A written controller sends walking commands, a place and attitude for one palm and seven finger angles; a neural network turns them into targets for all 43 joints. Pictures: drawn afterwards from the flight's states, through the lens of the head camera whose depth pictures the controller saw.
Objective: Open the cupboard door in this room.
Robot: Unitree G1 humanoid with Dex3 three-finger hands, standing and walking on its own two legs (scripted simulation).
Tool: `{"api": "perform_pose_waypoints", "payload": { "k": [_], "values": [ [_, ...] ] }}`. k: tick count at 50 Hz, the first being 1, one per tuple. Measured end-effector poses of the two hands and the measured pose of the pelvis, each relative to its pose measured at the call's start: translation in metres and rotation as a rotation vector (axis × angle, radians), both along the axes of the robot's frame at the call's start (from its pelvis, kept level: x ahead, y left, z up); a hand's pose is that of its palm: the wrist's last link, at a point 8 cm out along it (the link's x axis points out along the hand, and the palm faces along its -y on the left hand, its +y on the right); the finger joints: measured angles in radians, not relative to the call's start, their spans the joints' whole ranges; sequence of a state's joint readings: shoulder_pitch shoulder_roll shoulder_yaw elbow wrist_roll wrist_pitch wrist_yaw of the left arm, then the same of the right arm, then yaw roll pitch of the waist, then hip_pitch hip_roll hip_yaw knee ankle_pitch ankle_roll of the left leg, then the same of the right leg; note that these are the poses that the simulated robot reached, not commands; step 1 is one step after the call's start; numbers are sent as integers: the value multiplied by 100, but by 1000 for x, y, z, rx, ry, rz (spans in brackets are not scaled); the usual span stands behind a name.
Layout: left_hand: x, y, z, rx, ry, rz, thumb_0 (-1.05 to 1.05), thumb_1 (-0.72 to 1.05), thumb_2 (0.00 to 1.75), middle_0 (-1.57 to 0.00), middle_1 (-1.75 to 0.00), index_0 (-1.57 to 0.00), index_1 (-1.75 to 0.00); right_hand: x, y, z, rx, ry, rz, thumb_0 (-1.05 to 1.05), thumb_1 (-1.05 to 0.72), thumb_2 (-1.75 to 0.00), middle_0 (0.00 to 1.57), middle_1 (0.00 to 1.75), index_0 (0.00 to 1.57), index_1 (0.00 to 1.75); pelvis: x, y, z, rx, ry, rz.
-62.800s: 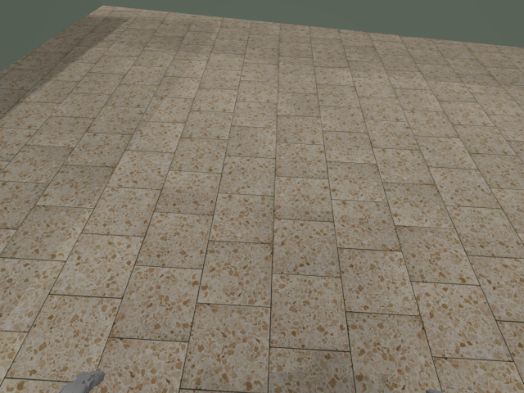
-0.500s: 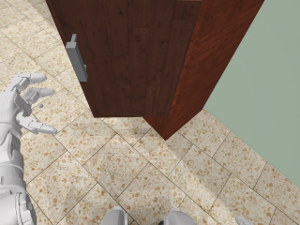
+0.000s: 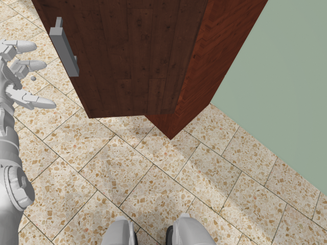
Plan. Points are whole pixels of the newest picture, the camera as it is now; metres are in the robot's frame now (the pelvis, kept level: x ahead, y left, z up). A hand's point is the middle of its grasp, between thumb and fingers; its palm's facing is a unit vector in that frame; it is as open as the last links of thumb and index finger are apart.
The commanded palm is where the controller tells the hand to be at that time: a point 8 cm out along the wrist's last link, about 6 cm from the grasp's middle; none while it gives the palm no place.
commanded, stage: move the hooked fingers beside the handle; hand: left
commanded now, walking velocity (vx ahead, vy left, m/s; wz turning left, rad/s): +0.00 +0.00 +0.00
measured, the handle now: (67, 48) +0.59 +0.22 +0.06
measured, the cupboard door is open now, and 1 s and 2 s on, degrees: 51 51 51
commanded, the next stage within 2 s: slide the fingers in behind the handle in 1.14 s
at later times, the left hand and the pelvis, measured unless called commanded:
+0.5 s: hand (38, 57) +0.54 +0.28 +0.07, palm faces +0.05 -1.00 -0.04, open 14.0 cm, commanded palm +0.52 +0.31 +0.06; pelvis +0.01 +0.00 -0.01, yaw -2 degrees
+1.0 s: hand (37, 61) +0.54 +0.28 +0.06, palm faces +0.07 -1.00 -0.03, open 14.0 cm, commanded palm +0.53 +0.31 +0.06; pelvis +0.02 +0.01 -0.01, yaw -2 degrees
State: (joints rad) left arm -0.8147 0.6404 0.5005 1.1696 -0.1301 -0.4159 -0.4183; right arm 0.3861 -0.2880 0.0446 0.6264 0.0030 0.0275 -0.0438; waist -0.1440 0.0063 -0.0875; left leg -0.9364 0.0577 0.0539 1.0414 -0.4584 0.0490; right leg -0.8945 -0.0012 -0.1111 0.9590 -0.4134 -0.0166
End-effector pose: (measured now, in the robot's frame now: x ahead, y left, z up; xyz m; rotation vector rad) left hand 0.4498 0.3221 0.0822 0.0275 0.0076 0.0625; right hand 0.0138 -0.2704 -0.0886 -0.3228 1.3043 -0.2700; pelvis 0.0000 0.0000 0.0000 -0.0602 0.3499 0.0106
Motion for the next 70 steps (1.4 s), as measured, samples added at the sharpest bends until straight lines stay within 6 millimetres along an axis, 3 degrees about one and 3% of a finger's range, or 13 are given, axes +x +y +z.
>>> {"api": "perform_pose_waypoints", "payload": {
  "k": [10,22,30,35,40,47,61,70],
  "values": [
    [35,-4,-1,1,29,3,-1,-50,30,-30,-120,-30,-120,-26,-3,1,-17,90,-41,1,-90,-90,21,30,21,30,1,-3,-5,-8,43,-4],
    [71,6,-1,6,38,-1,-1,-50,30,-30,-120,-30,-120,-43,0,2,-23,178,-80,0,-90,-90,21,30,21,30,6,-4,-12,-23,103,-14],
    [67,13,-15,-10,61,2,-1,-50,30,-30,-120,-30,-120,-38,8,4,-1,196,-85,0,-90,-90,21,30,21,30,14,-1,-9,-25,111,-23],
    [67,19,-11,6,35,13,-1,-50,30,-30,-120,-30,-120,-28,8,6,-8,183,-74,0,-90,-90,21,30,21,30,17,0,-8,-33,108,-14],
    [68,16,-7,1,39,-14,-1,-50,30,-29,-120,-30,-120,-18,9,6,-7,174,-61,0,-90,-90,21,30,21,30,20,3,-6,-36,100,-7],
    [69,12,-19,-19,78,-10,-1,-50,30,-30,-120,-30,-120,-9,11,6,-15,136,-51,0,-90,-90,21,30,21,30,19,6,-6,-35,99,-10],
    [65,21,-16,-5,64,-6,-1,-50,30,-30,-120,-30,-120,-26,16,5,-7,176,-64,0,-90,-90,21,30,21,30,15,8,-8,-40,98,-8],
    [66,11,-17,-20,38,-23,-1,-50,30,-29,-120,-30,-120,-34,16,5,-14,193,-65,0,-90,-90,21,30,21,30,11,8,-10,-42,99,-3]
  ]
}}
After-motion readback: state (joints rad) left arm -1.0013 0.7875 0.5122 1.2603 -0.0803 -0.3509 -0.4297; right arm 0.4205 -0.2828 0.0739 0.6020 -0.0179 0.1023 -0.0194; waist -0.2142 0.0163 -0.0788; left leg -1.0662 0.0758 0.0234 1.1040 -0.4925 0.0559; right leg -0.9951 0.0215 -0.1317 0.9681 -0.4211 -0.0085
